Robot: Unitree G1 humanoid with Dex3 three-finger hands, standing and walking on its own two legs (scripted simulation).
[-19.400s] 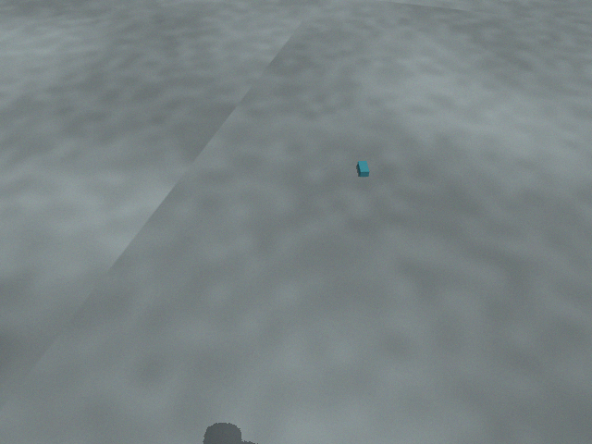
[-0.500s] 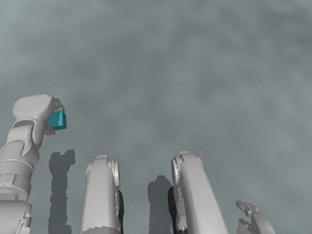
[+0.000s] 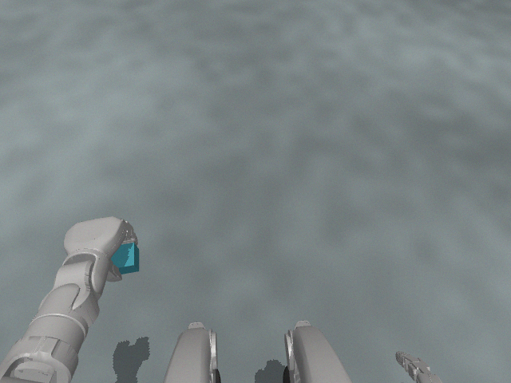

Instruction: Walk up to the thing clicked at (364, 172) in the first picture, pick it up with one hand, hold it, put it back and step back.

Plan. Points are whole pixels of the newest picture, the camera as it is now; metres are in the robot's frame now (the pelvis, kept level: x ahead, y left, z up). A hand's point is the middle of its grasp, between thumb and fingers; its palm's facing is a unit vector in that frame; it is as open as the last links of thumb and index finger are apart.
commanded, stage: lift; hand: left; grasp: from above
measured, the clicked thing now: (113, 260) +0.36 +0.25 -0.12
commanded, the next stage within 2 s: hold in 0.52 s
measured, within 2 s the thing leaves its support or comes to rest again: neither
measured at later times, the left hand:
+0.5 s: hand (101, 228) +0.36 +0.23 +0.02, palm faces -0.44 -0.10 -0.89, open 7.2 cm
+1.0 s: hand (94, 204) +0.37 +0.22 +0.06, palm faces -0.43 -0.08 -0.90, open 7.2 cm
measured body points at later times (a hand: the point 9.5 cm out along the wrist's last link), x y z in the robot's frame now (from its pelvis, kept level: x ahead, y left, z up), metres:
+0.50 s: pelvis +0.04 +0.00 +0.09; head +0.09 -0.01 +0.54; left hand +0.38 +0.23 +0.07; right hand +0.12 -0.27 -0.03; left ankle +0.07 +0.12 -0.60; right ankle +0.06 -0.14 -0.60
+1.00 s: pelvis +0.06 +0.00 +0.12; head +0.09 -0.02 +0.57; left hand +0.39 +0.22 +0.11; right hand +0.17 -0.27 +0.00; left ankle +0.07 +0.12 -0.60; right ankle +0.06 -0.14 -0.60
